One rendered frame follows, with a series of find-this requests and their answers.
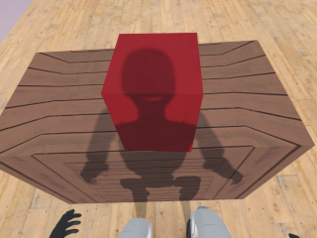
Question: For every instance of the right robot shin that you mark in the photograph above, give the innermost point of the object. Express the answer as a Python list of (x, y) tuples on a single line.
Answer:
[(199, 207)]

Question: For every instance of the pedestal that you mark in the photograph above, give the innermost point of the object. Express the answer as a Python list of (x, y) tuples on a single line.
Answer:
[(56, 132)]

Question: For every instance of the carton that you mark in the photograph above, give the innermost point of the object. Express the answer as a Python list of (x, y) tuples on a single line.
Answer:
[(153, 91)]

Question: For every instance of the right robot thigh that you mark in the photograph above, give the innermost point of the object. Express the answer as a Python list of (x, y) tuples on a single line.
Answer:
[(207, 224)]

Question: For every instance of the robot left hand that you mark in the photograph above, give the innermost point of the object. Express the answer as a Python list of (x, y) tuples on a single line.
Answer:
[(60, 229)]

